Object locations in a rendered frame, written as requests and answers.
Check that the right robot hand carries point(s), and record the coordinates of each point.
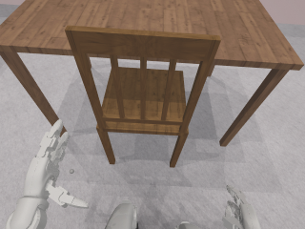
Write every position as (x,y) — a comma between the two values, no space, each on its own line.
(244,217)

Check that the robot left thigh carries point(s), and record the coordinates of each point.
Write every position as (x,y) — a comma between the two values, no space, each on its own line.
(124,216)

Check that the left robot hand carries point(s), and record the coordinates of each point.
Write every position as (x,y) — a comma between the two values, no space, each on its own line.
(44,165)

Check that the chair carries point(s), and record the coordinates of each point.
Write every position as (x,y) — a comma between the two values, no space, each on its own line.
(140,100)

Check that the left robot forearm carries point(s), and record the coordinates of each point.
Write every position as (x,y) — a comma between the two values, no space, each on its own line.
(30,213)

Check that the table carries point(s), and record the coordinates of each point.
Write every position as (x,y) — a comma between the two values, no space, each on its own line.
(249,37)

